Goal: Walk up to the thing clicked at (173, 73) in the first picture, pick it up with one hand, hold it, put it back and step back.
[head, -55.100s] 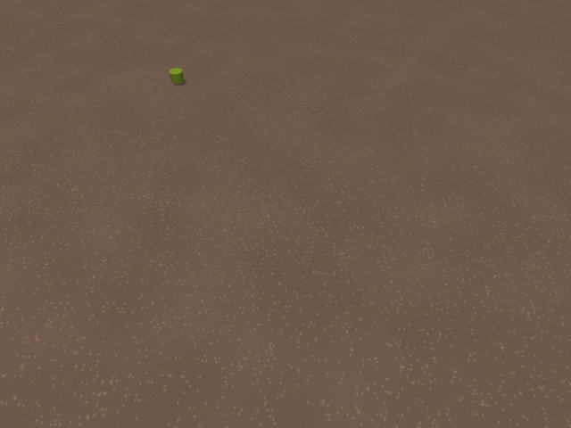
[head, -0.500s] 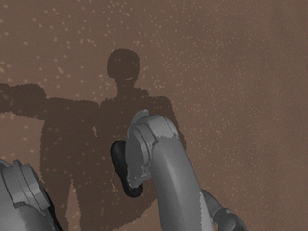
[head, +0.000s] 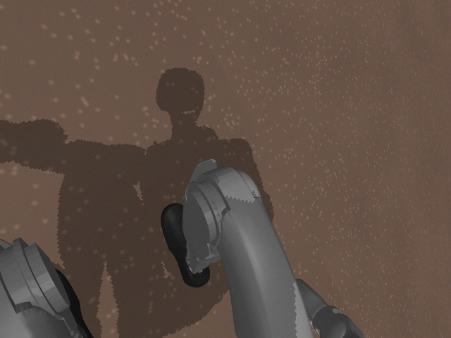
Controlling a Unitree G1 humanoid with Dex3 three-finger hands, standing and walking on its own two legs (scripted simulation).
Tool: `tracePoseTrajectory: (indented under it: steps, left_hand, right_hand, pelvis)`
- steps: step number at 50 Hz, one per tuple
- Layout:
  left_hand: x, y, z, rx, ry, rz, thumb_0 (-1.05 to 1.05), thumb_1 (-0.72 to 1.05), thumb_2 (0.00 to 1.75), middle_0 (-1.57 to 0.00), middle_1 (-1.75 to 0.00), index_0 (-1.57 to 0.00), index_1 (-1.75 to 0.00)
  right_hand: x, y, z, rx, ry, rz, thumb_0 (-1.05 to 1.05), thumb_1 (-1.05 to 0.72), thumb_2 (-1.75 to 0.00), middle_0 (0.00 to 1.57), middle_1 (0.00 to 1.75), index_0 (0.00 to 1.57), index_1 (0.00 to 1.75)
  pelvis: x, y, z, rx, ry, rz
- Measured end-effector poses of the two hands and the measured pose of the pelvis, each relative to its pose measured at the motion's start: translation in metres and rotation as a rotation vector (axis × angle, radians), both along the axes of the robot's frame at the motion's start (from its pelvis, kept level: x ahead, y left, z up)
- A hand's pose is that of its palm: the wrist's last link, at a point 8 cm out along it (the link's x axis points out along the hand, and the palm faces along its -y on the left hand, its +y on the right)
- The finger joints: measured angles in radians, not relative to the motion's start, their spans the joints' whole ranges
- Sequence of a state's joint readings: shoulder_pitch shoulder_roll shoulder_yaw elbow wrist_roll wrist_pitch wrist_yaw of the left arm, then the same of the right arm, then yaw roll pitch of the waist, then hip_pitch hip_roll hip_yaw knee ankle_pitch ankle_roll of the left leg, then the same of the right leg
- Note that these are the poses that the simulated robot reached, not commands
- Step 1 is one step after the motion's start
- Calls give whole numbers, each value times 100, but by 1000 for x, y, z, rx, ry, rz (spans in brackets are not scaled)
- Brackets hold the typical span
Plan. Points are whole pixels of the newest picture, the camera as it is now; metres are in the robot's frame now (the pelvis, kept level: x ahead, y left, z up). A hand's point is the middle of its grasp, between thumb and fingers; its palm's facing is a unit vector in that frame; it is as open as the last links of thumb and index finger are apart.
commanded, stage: close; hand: left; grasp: from above
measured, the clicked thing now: out of the picture +0.48 +0.41 -0.27
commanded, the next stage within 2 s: settle in 0.04 s
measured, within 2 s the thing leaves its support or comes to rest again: leaves its support in 0.44 s
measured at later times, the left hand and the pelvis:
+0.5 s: hand out of the picture +0.46 +0.41 -0.22, palm faces -0.41 -0.16 -0.90, open 11.0 cm; pelvis +0.00 +0.00 +0.00, yaw +0 degrees
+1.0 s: hand out of the picture +0.45 +0.42 -0.14, palm faces -0.42 -0.14 -0.89, open 10.8 cm; pelvis -0.01 +0.00 +0.02, yaw +4 degrees
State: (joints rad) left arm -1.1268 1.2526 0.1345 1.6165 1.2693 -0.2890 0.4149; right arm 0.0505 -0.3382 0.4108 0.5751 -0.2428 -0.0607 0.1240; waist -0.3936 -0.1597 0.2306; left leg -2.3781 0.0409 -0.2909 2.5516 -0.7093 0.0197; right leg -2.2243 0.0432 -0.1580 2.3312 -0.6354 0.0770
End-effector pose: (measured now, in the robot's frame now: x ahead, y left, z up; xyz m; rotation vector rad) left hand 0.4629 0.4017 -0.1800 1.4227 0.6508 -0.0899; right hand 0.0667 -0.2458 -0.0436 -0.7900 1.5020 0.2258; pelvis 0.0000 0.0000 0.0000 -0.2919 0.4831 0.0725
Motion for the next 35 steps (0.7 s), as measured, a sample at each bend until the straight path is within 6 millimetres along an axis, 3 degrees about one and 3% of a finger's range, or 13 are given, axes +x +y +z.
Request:
tracePoseTrajectory:
  steps: [21, 35]
  left_hand:
    - [1, 6, 5, 0, 3, -9, 0, -10, 74, -38, -94, -42, -90]
    - [3, 28, 65, 38, -11, -1, 0, -10, 69, -41, -91, -46, -86]
  right_hand:
    - [13, 1, 4, -13, -21, 0, 0, -91, -90, 20, 30, 21, 30]
    - [24, -17, 16, -44, -69, -47, 0, -91, -90, 20, 30, 21, 30]
  pelvis:
    - [3, 1, 4, -4, 18, 6]
    - [1, 3, 13, -3, 55, 28]
